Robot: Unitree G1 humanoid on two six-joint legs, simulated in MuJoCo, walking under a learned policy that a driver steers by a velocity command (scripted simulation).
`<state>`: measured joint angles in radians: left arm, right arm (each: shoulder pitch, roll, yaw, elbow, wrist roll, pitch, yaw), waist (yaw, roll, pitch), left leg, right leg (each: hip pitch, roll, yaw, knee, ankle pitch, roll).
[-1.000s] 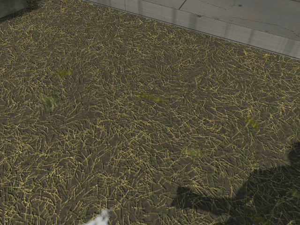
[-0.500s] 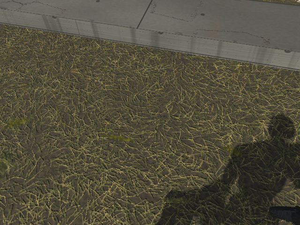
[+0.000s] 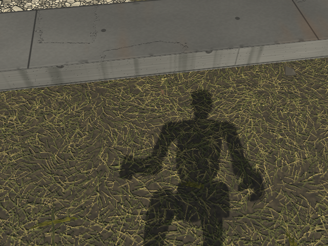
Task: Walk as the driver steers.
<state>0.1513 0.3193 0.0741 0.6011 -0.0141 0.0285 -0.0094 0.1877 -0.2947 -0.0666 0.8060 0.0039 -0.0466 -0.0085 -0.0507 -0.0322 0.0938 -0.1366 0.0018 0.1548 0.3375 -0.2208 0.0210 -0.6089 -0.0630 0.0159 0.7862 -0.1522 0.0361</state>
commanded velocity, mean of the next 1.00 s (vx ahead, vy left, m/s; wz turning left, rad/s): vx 0.37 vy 0.00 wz -0.14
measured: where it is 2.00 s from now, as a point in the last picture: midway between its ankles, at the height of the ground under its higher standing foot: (166, 123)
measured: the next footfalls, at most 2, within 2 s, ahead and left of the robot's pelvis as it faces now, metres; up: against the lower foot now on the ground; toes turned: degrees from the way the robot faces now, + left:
right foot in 0.12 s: +0.17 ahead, -0.13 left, +0.00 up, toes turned -4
left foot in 0.54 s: +0.27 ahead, +0.11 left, +0.00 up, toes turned -5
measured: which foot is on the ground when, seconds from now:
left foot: down 0.00-0.12, up 0.14-0.52, down 0.54-1.00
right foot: up 0.00-0.10, down 0.12-0.54, up 0.56-1.00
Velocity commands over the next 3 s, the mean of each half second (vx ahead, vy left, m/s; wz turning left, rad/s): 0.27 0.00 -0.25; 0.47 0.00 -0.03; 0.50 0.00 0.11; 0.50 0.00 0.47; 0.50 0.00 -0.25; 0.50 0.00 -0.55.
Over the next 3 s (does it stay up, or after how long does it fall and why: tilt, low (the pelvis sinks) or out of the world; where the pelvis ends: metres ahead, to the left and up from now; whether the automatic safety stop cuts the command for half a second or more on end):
stays up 1.48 0.10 0.13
